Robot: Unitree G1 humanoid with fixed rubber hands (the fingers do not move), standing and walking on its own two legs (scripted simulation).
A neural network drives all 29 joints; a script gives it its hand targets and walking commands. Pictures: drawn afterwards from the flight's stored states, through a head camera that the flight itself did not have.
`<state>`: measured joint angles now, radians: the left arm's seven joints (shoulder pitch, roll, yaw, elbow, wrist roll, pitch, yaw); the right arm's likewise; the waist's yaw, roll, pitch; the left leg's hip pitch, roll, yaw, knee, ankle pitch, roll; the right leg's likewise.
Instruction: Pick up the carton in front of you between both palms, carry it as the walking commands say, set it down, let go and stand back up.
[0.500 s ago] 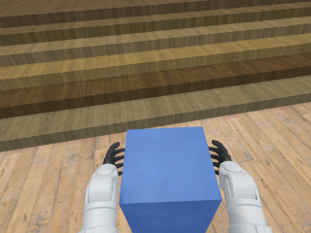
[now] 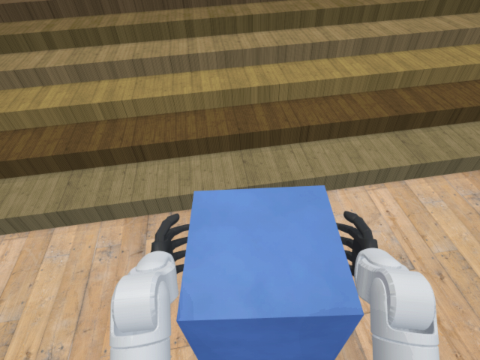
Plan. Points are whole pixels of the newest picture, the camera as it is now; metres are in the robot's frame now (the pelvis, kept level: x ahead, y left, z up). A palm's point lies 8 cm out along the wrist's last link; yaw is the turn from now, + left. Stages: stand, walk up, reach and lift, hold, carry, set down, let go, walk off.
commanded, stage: carry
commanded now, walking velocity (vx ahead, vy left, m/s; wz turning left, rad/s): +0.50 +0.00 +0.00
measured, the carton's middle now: (262, 283) +0.26 -0.01 +0.01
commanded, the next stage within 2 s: none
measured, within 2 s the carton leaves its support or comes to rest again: neither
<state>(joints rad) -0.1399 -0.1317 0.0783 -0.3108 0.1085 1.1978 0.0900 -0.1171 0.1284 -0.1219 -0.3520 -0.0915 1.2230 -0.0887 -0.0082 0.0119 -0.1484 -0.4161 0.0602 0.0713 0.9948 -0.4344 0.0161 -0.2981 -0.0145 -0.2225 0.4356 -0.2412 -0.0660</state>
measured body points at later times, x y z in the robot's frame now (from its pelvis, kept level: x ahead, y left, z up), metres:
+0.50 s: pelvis +0.31 +0.06 +0.01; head +0.34 +0.07 +0.46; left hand +0.60 +0.19 +0.05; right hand +0.58 -0.11 +0.06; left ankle +0.32 +0.12 -0.74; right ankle +0.27 -0.09 -0.66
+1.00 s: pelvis +0.64 -0.01 +0.01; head +0.68 -0.02 +0.45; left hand +0.97 +0.15 +0.14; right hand +0.98 -0.15 +0.14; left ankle +0.63 +0.14 -0.65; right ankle +0.65 -0.07 -0.74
